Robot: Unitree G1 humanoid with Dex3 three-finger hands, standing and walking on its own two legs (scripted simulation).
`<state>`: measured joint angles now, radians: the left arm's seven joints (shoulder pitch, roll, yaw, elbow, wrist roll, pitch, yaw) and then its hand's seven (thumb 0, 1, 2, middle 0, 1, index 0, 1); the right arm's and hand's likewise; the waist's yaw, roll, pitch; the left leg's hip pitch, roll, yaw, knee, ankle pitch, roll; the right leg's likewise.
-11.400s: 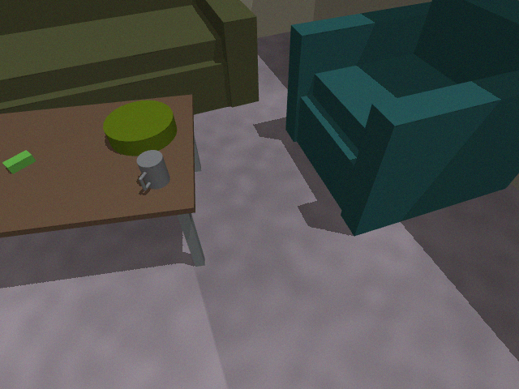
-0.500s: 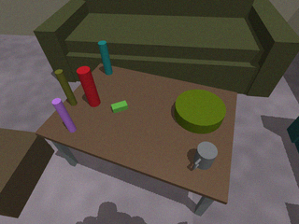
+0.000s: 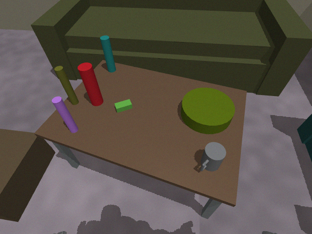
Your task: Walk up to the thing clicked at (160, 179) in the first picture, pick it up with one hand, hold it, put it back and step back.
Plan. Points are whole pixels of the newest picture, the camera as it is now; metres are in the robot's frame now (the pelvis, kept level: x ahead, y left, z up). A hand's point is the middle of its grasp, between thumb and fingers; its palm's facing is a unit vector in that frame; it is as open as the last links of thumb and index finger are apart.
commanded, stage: go down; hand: right
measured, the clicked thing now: (210, 159) +0.45 -0.21 -0.28
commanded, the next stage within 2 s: none
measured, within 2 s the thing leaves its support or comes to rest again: neither
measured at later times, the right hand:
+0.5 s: hand out of the picture +0.14 -0.26 -0.15, palm faces +0.05 +0.94 -0.33, open 16.9 cm
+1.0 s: hand (265, 227) +0.17 -0.28 -0.13, palm faces +0.08 +0.94 -0.32, open 17.4 cm
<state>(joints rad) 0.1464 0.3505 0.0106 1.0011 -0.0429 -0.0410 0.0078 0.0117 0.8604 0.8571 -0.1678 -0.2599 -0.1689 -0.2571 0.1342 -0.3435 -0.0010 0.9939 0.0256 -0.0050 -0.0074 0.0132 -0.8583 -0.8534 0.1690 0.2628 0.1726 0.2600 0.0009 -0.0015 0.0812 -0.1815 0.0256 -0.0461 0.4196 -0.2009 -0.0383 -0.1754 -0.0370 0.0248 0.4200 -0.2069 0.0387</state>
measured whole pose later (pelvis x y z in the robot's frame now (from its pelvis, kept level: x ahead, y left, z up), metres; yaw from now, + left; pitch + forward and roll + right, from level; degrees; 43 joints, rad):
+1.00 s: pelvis +0.03 +0.00 -0.05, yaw -2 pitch +11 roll +1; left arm 0.35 0.27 0.10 0.38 -0.02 -0.09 0.08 -0.01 -0.52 0.05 -0.06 -0.05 -0.06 -0.05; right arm 0.31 -0.38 -0.18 0.23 -0.01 0.48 0.13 0.00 0.53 -0.04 0.04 0.06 0.05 0.06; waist 0.01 -0.02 -0.13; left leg -0.62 0.03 -0.01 0.90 -0.47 -0.05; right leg -0.65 -0.02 0.08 0.94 -0.48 0.04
